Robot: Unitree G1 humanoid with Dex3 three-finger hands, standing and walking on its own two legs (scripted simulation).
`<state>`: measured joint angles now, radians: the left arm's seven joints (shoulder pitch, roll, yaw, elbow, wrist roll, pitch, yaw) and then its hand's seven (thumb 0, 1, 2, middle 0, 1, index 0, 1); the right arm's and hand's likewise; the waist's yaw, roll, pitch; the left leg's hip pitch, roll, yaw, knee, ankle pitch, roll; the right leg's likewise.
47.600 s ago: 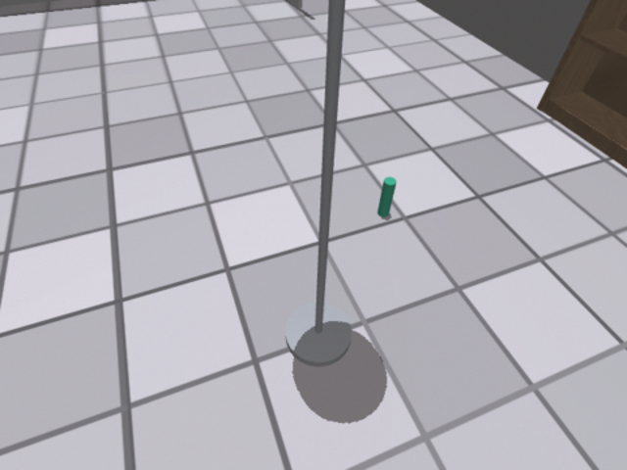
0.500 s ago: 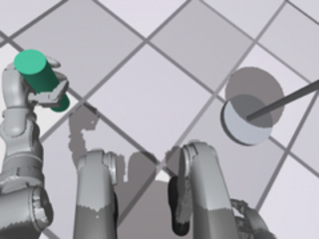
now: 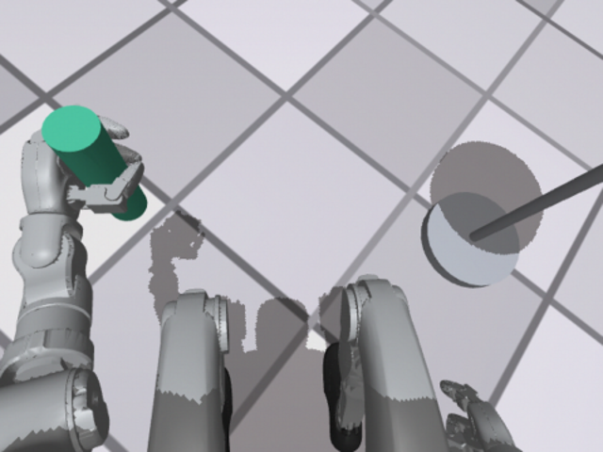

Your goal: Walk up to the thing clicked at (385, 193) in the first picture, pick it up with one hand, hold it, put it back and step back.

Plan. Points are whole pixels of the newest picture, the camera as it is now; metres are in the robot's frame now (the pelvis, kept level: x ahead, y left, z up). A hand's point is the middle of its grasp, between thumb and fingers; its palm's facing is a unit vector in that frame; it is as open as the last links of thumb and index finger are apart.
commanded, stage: lift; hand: left
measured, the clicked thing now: (105, 173) +0.46 +0.22 -0.03
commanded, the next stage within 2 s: hold in 1.74 s
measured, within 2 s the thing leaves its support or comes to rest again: neither
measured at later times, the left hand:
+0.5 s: hand (40, 122) +0.41 +0.20 +0.15, palm faces +0.09 -1.00 -0.04, open 7.1 cm
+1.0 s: hand out of the picture +0.39 +0.20 +0.28, palm faces +0.10 -1.00 -0.03, open 7.1 cm
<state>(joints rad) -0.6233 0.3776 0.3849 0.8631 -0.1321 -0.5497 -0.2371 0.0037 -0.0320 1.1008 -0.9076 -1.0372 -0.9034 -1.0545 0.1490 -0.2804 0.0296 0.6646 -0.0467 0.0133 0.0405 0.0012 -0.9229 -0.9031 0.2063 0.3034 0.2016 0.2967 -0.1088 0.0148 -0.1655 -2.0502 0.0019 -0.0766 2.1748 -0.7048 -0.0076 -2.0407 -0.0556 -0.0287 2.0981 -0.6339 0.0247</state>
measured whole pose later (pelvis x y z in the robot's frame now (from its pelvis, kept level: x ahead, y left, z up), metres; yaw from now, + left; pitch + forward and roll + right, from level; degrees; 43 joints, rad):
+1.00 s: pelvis +0.05 +0.01 +0.25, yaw +2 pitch +19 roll -3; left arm -0.14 0.24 0.16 0.35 -0.18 -0.31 -0.10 0.00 -0.04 1.11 -0.90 -1.07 -0.90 -1.07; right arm 0.21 -0.23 0.01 0.63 0.03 -0.06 -0.03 0.00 -0.90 -0.90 0.21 0.30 0.20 0.30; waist -0.03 0.02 -0.14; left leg -1.06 0.03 -0.04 1.31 -0.57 0.00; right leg -1.05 -0.03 -0.04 1.24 -0.51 0.03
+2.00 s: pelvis +0.08 +0.00 +0.32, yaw +2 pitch +8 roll -1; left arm -0.13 0.19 0.16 0.42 -0.18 -0.34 -0.13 0.00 -0.04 1.12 -0.89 -1.07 -0.90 -1.07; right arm 0.24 -0.22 0.00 0.65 0.01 -0.04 -0.04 0.01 -0.90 -0.90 0.21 0.30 0.20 0.30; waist -0.02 0.02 -0.05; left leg -0.60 0.04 -0.01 0.92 -0.46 -0.01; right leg -0.61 -0.02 -0.03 0.87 -0.40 0.02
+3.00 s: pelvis +0.07 +0.00 +0.33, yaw +2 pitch +5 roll -1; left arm -0.13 0.19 0.16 0.43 -0.18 -0.35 -0.12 0.00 -0.04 1.12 -0.89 -1.08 -0.89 -1.09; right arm 0.23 -0.22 0.00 0.66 0.01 -0.05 -0.03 0.01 -0.90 -0.90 0.21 0.30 0.20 0.30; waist -0.01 0.01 -0.03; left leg -0.51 0.04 -0.01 0.84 -0.41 -0.01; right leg -0.52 -0.02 -0.03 0.79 -0.36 0.02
